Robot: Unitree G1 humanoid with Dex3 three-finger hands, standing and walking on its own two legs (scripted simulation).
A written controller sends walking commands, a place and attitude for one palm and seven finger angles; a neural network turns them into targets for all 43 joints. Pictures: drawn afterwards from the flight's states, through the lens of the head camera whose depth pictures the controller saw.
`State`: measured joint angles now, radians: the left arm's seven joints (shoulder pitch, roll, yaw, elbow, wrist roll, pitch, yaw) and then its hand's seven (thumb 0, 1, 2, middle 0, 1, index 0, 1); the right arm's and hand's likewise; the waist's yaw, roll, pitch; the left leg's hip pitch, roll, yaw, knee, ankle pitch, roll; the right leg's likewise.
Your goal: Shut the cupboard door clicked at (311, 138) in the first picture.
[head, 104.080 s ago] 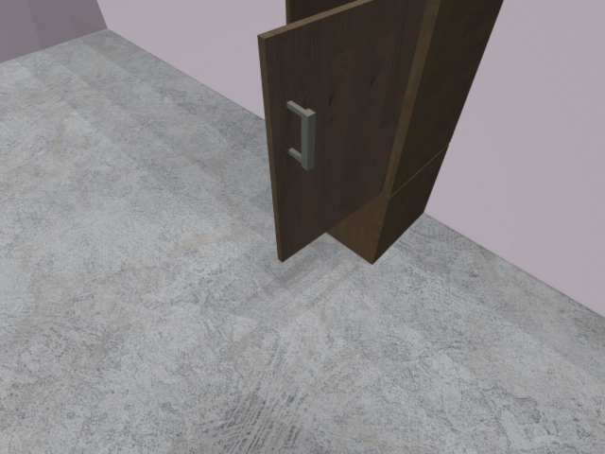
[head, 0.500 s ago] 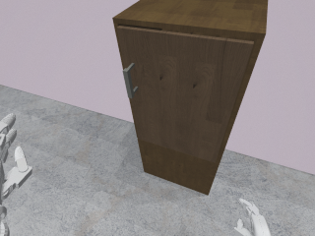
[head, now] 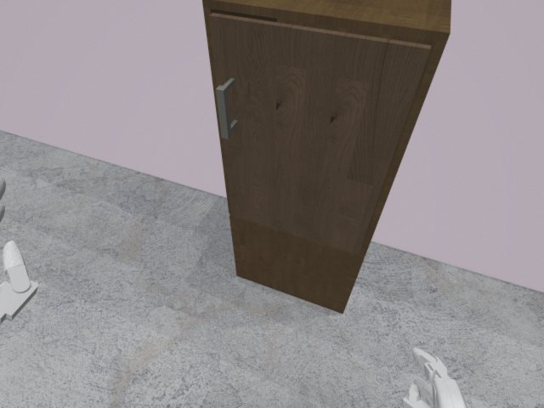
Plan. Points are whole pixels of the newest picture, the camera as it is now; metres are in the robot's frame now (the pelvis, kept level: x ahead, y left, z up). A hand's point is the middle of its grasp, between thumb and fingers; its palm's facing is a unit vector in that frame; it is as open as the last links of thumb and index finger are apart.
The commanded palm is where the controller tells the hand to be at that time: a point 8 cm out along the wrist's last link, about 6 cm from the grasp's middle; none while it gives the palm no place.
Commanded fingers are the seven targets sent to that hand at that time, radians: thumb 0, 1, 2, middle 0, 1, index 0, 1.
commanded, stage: step back with the hand held close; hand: left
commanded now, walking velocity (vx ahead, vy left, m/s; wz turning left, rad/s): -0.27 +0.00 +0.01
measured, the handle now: (228, 109) +0.70 +0.15 +0.08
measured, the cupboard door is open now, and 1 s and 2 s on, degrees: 0 0 0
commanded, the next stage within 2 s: stop stepping back and stand still in 0.42 s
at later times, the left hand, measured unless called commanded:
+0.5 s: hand out of the picture +0.09 +0.26 +0.19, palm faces +0.49 -0.74 -0.46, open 7.4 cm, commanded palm -0.01 +0.30 +0.19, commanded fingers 0.00 0.90 0.90 -0.20 -0.30 -0.20 -0.30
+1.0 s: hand out of the picture +0.00 +0.27 +0.19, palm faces +0.46 -0.81 -0.38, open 7.4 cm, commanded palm -0.07 +0.31 +0.19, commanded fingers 0.00 0.90 0.90 -0.20 -0.30 -0.20 -0.30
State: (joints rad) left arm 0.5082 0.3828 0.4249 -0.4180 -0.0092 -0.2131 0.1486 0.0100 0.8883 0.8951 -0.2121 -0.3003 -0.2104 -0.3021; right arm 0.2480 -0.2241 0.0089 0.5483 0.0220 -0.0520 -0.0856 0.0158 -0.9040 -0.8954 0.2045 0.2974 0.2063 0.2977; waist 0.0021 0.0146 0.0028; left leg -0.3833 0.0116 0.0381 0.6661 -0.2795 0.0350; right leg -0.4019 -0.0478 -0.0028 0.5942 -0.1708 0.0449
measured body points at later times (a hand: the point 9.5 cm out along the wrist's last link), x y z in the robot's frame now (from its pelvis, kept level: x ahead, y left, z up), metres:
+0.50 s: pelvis -0.11 -0.01 -0.01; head -0.09 +0.00 +0.44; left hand +0.06 +0.30 +0.21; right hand +0.06 -0.25 -0.09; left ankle +0.06 +0.12 -0.72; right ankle -0.07 -0.15 -0.66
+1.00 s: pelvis -0.21 +0.00 +0.01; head -0.22 +0.03 +0.46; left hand -0.03 +0.31 +0.21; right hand -0.04 -0.22 -0.05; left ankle -0.18 +0.11 -0.72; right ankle -0.21 -0.11 -0.69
